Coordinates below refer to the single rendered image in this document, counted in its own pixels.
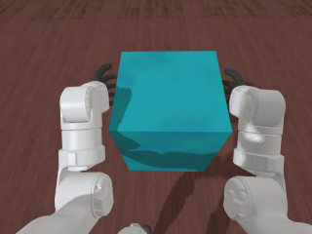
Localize left robot upper arm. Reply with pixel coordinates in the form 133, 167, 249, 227
16, 172, 114, 234

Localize robot right hand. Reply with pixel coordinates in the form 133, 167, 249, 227
221, 68, 247, 113

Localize robot right forearm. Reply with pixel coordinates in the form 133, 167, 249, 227
229, 85, 288, 211

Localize carton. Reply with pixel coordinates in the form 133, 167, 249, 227
108, 51, 232, 172

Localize robot left shin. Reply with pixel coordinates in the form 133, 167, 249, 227
131, 223, 143, 230

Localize robot left hand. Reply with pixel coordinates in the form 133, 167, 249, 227
92, 63, 118, 106

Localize robot left forearm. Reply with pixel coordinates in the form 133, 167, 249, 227
55, 81, 110, 207

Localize right robot upper arm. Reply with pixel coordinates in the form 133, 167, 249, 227
223, 175, 312, 234

